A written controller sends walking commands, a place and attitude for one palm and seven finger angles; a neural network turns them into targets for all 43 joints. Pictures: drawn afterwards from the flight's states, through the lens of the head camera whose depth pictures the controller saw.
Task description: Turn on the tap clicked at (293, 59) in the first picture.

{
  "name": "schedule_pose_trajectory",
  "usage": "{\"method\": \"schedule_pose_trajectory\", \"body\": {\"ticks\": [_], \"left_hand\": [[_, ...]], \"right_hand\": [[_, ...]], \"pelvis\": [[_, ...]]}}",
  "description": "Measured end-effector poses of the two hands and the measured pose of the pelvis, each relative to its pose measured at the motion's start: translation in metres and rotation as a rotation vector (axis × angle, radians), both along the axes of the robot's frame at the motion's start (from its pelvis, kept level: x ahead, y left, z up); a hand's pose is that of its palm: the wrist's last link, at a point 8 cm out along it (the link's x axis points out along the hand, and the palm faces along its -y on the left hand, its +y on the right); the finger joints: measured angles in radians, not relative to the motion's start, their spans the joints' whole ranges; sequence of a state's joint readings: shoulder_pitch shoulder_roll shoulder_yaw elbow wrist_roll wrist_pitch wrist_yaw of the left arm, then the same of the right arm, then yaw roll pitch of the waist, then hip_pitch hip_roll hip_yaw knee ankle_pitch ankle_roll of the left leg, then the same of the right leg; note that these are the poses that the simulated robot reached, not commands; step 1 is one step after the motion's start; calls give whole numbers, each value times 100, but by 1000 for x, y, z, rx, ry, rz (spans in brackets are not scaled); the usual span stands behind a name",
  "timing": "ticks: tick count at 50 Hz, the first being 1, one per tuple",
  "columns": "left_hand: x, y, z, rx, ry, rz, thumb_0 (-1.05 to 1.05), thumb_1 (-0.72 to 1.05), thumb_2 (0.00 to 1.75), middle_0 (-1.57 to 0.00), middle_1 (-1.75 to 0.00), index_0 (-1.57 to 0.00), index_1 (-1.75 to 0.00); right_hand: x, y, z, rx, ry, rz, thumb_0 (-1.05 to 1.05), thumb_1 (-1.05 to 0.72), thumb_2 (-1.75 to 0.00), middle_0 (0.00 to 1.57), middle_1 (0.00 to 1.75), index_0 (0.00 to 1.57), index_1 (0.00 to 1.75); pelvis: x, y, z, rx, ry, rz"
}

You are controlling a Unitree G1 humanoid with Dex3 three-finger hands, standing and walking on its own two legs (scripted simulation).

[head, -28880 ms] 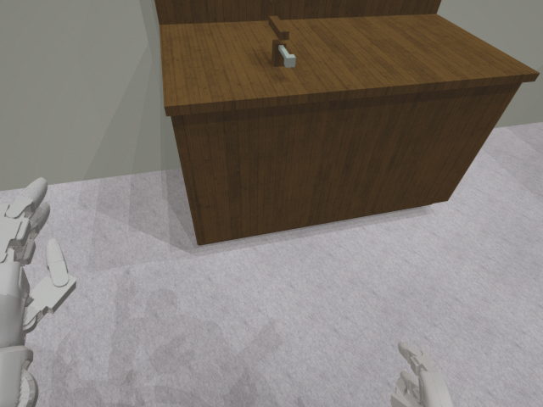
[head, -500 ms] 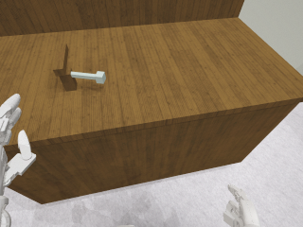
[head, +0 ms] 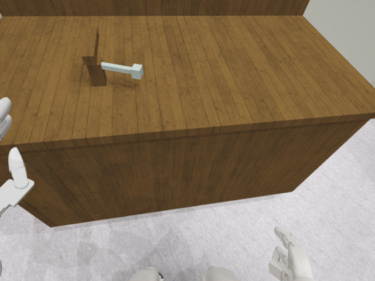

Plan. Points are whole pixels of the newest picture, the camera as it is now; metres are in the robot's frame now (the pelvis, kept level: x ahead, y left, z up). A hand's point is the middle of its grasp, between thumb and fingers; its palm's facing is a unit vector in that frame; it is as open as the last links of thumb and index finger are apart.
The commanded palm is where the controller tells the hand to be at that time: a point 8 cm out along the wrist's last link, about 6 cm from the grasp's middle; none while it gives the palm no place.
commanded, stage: step back with the hand held close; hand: left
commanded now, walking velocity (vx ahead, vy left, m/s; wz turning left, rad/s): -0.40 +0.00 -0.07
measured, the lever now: (137, 71) +0.60 +0.18 +0.08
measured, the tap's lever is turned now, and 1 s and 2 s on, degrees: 70 70 70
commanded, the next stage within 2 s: stop stepping back and stand still in 0.16 s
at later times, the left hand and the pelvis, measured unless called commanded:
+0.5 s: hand (13, 277) +0.11 +0.22 +0.16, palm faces +0.30 -0.86 -0.41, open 7.4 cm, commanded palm +0.06 +0.26 +0.19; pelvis -0.12 -0.02 +0.01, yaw -3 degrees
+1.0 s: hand out of the picture +0.06 +0.20 +0.18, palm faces +0.40 -0.83 -0.39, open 7.4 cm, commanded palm +0.00 +0.24 +0.19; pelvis -0.17 -0.03 +0.00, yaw -2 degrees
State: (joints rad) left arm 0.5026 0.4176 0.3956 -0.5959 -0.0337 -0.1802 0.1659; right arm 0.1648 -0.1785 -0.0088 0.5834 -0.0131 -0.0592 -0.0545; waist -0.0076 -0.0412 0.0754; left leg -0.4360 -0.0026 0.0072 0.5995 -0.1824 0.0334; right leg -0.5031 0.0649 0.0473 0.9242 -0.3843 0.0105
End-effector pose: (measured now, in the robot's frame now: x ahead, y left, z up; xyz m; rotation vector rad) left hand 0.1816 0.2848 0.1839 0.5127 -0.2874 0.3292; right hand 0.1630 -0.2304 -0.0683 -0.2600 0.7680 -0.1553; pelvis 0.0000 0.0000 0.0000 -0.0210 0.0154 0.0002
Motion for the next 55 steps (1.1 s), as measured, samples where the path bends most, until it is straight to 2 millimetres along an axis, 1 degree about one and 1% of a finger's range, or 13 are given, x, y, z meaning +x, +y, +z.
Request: {"method": "schedule_pose_trajectory", "body": {"ticks": [3, 7, 11, 15, 18, 22, 26, 30, 36, 44, 50, 53, 55], "left_hand": [[-11, 1, 6, -23, -4, 33, 1, 89, 90, -21, -30, -21, -30], [-22, -18, 3, -78, 5, 19, 1, 90, 90, -20, -30, -20, -30], [-32, -49, -4, -107, 38, -64, 1, 90, 90, -20, -30, -20, -30], [-50, -65, 2, -82, 68, -151, 1, 89, 90, -21, -30, -21, -30], [-66, -61, 2, -48, 93, -164, 1, 89, 90, -21, -30, -21, -30], [-87, -41, -4, -39, 83, -118, 1, 89, 90, -21, -30, -21, -30], [-111, -22, -10, -62, 85, -24, 1, 89, 90, -21, -30, -21, -30], [-135, -25, -4, -78, 56, 24, 2, 89, 90, -21, -30, -21, -30], [-158, -41, -5, -114, 14, 2, 1, 89, 90, -20, -30, -20, -30], [-162, -35, -5, -90, -13, -13, 1, 89, 90, -21, -30, -21, -30], [-164, -43, 8, -40, -11, 20, 1, 89, 90, -21, -30, -21, -30], [-166, -53, 1, -51, 16, 20, 1, 90, 90, -20, -30, -20, -30], [-166, -58, -5, -87, 44, 12, 1, 89, 90, -20, -30, -20, -30]], "right_hand": [[-12, 6, 1, 35, -2, 9, 1, -90, -90, 20, 30, 20, 30], [-28, 8, -2, 74, -15, 29, 1, -90, -90, 20, 30, 20, 30], [-48, -2, -7, 92, -17, 24, 1, -90, -90, 20, 30, 21, 30], [-80, -20, 5, 78, 11, -46, 1, -90, -90, 20, 30, 21, 30], [-102, -34, 16, 44, -5, -93, 2, -90, -90, 20, 30, 21, 30], [-128, -50, 15, -23, -36, -137, 1, -90, -90, 20, 30, 20, 30], [-154, -51, 15, -34, -16, -135, 1, -90, -90, 20, 30, 20, 30], [-173, -43, 7, 6, -21, -95, 2, -90, -90, 20, 30, 20, 30], [-189, -34, -7, 51, 15, -53, 2, -90, -90, 20, 30, 20, 30], [-200, -28, -5, 38, -53, -69, 2, -90, -90, 20, 30, 20, 30], [-207, -26, -13, 111, -48, -54, 2, -90, -90, 20, 30, 20, 30], [-206, -33, -23, 114, -1, -33, 1, -90, -90, 20, 30, 20, 30], [-205, -39, -22, 107, 30, -29, 2, -90, -90, 20, 30, 20, 30]], "pelvis": [[-11, -3, 6, -8, 11, -30], [-31, -12, 7, -10, 22, -59], [-60, -22, 7, -29, 17, -67], [-78, -27, 16, 24, 38, -82], [-89, -26, 17, 41, 48, -83], [-103, -16, 6, 7, 43, -46], [-120, -16, 8, 40, -3, -47], [-133, -20, 10, 34, -33, -37], [-152, -26, 7, 21, -58, -22], [-171, -21, -2, 33, -63, -45], [-166, -35, 3, 45, -59, -36], [-168, -41, 0, 28, -63, -23], [-168, -43, 4, 28, -63, -17]]}}
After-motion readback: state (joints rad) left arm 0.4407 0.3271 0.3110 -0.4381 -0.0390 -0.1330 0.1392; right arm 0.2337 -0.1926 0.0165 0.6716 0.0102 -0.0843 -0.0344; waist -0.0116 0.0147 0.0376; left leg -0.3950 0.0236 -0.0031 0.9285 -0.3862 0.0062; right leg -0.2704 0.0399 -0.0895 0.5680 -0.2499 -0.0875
